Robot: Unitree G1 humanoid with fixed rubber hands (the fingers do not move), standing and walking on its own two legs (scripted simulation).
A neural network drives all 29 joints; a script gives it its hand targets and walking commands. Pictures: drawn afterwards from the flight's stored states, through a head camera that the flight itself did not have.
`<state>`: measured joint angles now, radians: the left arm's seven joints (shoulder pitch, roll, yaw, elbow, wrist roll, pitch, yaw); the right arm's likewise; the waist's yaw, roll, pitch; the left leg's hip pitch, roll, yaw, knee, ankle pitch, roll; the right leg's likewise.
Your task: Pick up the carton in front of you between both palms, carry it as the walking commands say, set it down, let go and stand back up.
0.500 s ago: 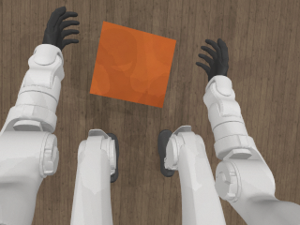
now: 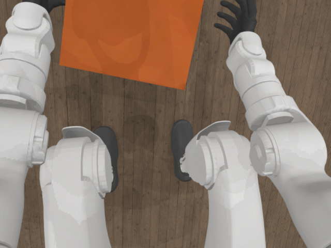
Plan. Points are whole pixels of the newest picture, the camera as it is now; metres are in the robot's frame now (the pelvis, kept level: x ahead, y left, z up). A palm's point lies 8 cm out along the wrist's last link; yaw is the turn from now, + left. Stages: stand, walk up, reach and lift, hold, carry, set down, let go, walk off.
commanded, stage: reach and lift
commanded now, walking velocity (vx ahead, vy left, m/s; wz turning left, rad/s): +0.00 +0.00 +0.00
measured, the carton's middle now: (132, 32) +0.50 +0.06 -0.25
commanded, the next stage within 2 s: none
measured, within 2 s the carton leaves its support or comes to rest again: leaves its support in 0.78 s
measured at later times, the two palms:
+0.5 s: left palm out of the picture +0.52 +0.20 -0.18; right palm (219, 28) +0.51 -0.10 -0.16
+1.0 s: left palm out of the picture +0.50 +0.22 -0.09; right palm (232, 23) +0.49 -0.09 -0.08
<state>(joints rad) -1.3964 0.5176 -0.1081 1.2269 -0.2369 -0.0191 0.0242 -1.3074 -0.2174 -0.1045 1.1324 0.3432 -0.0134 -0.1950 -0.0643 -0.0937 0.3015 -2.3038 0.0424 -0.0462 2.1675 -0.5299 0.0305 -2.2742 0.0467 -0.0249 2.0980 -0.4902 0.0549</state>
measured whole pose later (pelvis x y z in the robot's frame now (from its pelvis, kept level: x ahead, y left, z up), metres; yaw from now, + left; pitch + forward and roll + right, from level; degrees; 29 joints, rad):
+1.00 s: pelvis +0.00 -0.01 +0.02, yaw +5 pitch +36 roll -4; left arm -1.21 0.29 -0.04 0.99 -0.12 0.17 0.09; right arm -1.00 -0.01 -0.34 0.76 0.16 0.11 -0.25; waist -0.01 -0.09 0.08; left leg -2.23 -0.03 -0.05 2.12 -0.53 0.00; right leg -2.18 0.10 0.04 2.10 -0.56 0.10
